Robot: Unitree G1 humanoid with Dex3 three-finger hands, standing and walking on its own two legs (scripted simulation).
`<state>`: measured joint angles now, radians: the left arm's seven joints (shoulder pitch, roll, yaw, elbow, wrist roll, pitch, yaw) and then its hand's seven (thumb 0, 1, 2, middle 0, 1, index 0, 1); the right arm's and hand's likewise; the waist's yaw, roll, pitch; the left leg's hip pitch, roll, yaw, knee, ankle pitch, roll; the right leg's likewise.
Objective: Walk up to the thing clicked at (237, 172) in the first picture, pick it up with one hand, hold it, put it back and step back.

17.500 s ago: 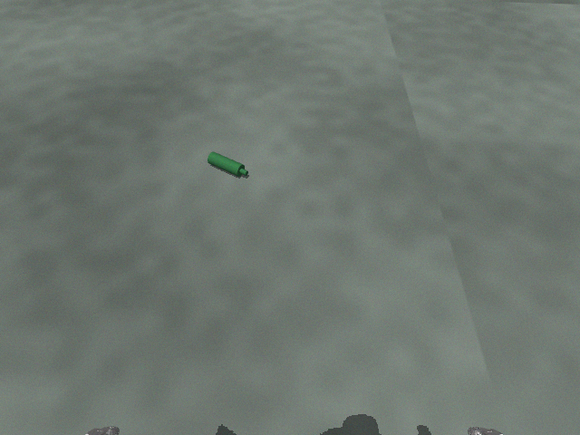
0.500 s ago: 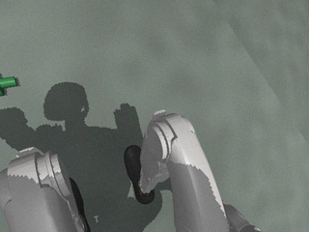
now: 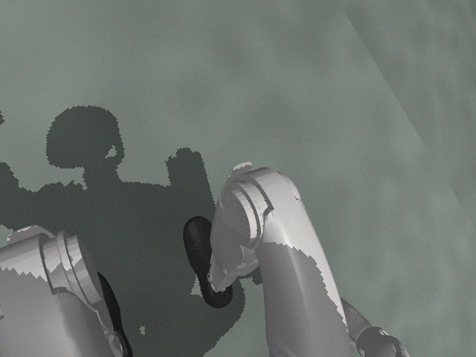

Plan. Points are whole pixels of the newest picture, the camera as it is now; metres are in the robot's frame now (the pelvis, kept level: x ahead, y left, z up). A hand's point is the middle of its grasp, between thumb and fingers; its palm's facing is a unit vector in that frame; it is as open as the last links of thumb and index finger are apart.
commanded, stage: rest palm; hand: left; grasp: from above
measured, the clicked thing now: out of the picture +0.46 +0.33 -0.27
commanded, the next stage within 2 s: close in 0.38 s
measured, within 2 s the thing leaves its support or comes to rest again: neither
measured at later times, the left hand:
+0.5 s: hand out of the picture +0.44 +0.34 -0.26, palm faces -0.46 -0.14 -0.87, open 14.0 cm
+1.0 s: hand out of the picture +0.44 +0.34 -0.25, palm faces -0.46 -0.13 -0.88, open 11.7 cm
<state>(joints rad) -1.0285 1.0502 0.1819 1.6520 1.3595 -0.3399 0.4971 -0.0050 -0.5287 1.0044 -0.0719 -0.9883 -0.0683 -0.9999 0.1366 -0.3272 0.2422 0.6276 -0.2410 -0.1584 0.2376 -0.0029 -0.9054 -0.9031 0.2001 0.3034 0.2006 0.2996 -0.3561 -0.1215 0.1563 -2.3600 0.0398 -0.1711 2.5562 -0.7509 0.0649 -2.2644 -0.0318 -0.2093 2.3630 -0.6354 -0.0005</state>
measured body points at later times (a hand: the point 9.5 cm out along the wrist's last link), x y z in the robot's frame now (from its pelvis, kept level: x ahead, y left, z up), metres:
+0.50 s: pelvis +0.00 +0.00 -0.01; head +0.28 +0.14 +0.32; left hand +0.46 +0.34 -0.21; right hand +0.05 -0.25 -0.05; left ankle +0.06 +0.11 -0.27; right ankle +0.12 -0.11 -0.27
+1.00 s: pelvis -0.01 +0.00 +0.00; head +0.27 +0.14 +0.32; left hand +0.46 +0.34 -0.20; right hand +0.05 -0.25 -0.05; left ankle +0.06 +0.11 -0.27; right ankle +0.12 -0.11 -0.27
